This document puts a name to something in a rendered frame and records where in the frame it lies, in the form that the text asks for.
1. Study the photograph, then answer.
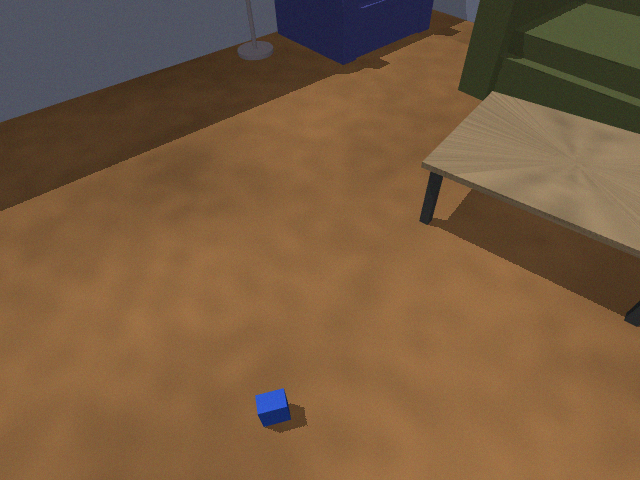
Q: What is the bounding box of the coffee table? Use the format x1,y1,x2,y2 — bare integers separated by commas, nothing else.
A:
419,91,640,327

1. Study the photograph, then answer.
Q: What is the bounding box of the sofa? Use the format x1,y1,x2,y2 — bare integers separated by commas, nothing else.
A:
458,0,640,134

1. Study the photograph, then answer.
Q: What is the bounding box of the carton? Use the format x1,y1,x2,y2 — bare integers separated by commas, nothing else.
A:
255,388,291,427

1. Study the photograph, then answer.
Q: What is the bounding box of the armchair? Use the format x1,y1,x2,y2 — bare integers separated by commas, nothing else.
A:
274,0,434,65

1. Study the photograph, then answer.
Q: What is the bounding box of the floor lamp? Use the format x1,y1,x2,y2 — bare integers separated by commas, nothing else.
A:
237,0,274,60

